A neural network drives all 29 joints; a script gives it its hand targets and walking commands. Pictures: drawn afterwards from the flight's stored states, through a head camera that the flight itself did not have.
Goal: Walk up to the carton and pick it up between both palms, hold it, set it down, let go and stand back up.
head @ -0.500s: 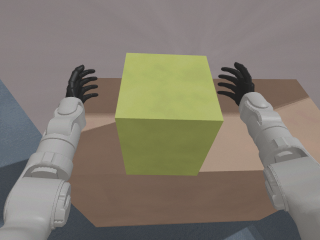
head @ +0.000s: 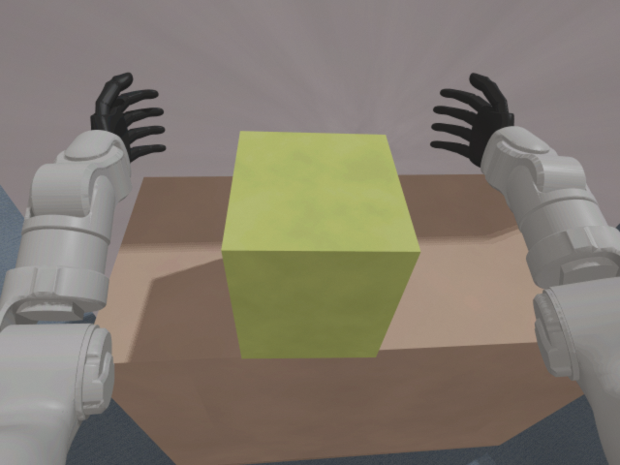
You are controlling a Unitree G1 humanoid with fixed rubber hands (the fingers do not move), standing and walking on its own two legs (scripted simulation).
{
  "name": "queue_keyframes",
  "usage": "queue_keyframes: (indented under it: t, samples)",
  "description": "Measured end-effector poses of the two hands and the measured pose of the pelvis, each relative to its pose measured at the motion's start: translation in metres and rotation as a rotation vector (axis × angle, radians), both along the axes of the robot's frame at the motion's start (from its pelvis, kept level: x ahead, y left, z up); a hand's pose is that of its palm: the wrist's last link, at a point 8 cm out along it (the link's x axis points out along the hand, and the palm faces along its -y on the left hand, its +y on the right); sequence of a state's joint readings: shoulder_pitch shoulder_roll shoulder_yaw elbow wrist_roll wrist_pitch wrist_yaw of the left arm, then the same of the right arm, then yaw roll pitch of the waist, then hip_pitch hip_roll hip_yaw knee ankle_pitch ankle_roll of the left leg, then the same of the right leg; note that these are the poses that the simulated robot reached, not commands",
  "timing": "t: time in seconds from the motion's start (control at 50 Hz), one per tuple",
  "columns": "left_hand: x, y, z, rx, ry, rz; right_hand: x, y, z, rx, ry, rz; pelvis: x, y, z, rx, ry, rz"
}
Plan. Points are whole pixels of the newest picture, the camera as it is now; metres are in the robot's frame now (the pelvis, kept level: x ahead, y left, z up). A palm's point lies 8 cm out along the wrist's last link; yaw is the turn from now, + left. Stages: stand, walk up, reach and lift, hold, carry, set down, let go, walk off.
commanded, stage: set down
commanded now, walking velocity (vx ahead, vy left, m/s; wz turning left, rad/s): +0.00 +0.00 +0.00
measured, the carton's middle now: (311, 250) +0.42 +0.02 +0.06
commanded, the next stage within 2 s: none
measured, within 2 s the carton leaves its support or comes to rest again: neither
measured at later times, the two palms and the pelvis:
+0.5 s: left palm (109, 206) +0.37 +0.25 +0.17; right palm (507, 205) +0.40 -0.21 +0.17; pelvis -0.01 +0.00 +0.00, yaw +0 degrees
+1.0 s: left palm (115, 275) +0.31 +0.24 +0.11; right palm (503, 270) +0.35 -0.21 +0.12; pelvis +0.00 +0.00 +0.00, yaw -1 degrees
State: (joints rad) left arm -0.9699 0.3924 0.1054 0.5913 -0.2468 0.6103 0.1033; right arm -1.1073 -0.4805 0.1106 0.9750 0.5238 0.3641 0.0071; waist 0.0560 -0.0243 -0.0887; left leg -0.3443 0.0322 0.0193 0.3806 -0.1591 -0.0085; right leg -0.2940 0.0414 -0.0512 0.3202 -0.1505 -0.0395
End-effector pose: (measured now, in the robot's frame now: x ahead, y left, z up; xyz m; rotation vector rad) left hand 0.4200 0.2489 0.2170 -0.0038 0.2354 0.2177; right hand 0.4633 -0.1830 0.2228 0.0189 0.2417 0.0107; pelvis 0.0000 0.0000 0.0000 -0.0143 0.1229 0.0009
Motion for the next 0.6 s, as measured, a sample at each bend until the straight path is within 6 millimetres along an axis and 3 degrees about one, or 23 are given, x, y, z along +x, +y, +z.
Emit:
queue_keyframes:
  t: [0.18, 0.42, 0.6]
  samples:
    - [-0.006, 0.006, 0.000, 0.008, 0.017, -0.001, -0.007, -0.010, 0.003, 0.004, 0.003, -0.008, 0.002, 0.002, 0.002, 0.001, -0.029, -0.004]
    - [-0.044, 0.004, -0.039, 0.003, 0.030, -0.007, -0.047, -0.021, -0.040, -0.006, 0.015, -0.010, -0.002, 0.002, 0.003, 0.003, -0.078, -0.001]
    - [-0.060, -0.004, -0.054, -0.014, 0.042, -0.005, -0.071, -0.025, -0.060, -0.009, 0.029, -0.005, -0.010, 0.001, 0.002, 0.010, -0.076, -0.016]
